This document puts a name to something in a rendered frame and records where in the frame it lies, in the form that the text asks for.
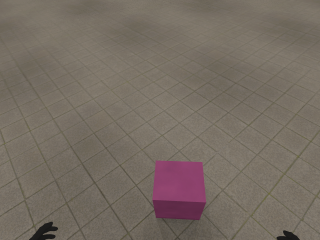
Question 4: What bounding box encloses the carton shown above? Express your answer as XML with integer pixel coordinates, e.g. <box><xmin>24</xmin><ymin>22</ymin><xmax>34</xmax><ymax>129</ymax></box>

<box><xmin>152</xmin><ymin>160</ymin><xmax>206</xmax><ymax>220</ymax></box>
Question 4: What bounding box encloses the right robot hand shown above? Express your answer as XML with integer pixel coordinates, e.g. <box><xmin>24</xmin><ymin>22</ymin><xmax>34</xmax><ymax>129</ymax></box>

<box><xmin>276</xmin><ymin>230</ymin><xmax>300</xmax><ymax>240</ymax></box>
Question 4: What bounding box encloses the left robot hand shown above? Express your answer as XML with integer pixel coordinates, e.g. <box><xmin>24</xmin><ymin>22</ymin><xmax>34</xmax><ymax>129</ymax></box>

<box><xmin>29</xmin><ymin>221</ymin><xmax>58</xmax><ymax>240</ymax></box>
